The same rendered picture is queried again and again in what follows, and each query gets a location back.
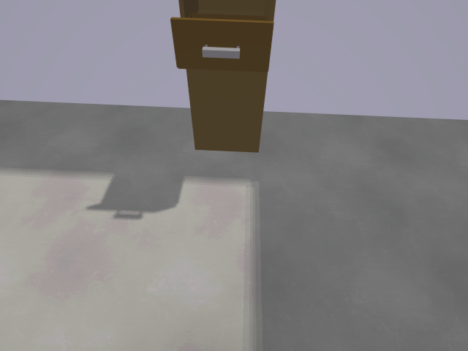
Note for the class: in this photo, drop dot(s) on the cabinet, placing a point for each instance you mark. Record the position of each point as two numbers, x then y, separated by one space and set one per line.
227 106

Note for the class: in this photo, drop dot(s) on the handle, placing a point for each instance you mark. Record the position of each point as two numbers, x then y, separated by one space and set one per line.
228 53

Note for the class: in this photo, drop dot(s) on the drawer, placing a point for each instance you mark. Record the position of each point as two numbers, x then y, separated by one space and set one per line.
252 33

